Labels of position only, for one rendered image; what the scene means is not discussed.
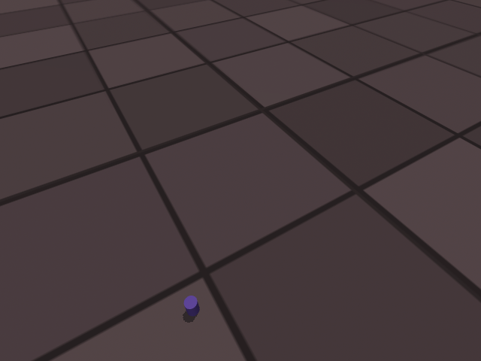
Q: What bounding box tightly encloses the tin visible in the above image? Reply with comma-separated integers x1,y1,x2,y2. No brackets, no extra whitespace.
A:
184,296,200,317

